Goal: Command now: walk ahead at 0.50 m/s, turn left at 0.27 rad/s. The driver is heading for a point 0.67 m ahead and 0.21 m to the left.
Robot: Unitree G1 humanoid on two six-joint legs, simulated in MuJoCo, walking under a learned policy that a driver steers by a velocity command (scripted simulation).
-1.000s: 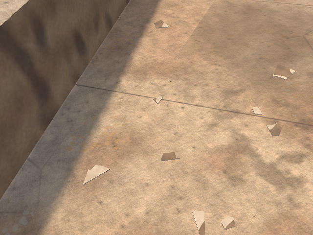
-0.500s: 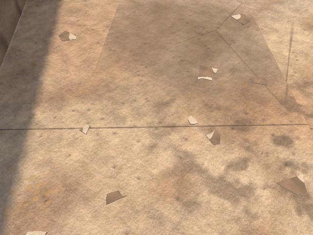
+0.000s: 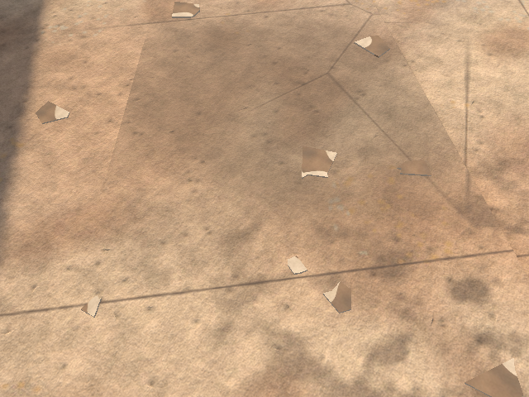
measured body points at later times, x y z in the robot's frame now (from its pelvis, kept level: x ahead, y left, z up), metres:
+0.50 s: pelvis +0.28 +0.09 -0.01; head +0.31 +0.11 +0.44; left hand +0.34 +0.39 -0.11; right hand +0.46 -0.15 -0.11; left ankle +0.30 +0.16 -0.74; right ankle +0.27 -0.09 -0.65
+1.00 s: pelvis +0.55 +0.12 +0.00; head +0.59 +0.13 +0.44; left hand +0.54 +0.42 -0.10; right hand +0.79 -0.06 -0.12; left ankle +0.43 +0.21 -0.66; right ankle +0.64 +0.06 -0.74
